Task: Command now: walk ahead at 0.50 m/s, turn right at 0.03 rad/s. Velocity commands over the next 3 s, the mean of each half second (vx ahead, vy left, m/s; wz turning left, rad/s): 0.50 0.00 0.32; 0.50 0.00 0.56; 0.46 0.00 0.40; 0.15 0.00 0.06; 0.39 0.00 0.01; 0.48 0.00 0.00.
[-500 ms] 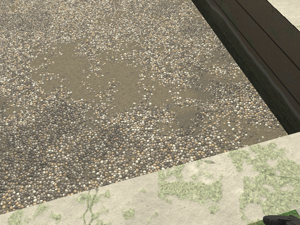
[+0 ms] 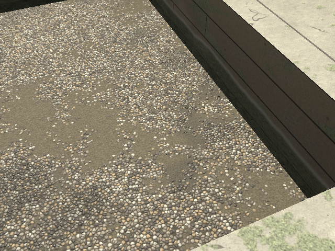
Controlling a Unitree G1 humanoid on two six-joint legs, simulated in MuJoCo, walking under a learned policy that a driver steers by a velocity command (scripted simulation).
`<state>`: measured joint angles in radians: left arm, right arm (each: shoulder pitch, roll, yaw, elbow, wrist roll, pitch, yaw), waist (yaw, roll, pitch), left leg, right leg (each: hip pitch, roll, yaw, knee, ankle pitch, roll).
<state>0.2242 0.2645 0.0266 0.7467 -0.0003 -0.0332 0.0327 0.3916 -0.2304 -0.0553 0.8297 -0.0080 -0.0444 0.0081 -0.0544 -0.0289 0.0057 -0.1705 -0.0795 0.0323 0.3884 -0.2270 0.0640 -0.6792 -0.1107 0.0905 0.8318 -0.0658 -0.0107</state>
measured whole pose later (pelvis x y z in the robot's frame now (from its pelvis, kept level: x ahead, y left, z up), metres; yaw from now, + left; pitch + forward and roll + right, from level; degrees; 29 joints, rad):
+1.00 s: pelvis +0.19 -0.03 -0.02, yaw +29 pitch -1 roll +0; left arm 0.12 0.19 -0.03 0.59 0.04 0.06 0.01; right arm 0.12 -0.25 -0.02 0.59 0.02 0.08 -0.02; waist 0.01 0.02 0.01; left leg -0.44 -0.16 -0.15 0.76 -0.39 0.03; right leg -0.32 0.03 -0.01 0.63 -0.31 -0.04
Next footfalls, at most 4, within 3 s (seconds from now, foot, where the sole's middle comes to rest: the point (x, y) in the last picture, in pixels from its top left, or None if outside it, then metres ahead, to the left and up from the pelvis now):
0.16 right None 0.24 -0.14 -0.78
0.58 left None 0.24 0.07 -0.78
0.90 right None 0.30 -0.03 -0.78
1.20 left None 0.20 0.13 -0.78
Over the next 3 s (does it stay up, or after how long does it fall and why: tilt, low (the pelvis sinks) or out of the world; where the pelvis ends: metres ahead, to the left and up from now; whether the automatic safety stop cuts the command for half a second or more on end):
stays up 0.22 0.06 -0.02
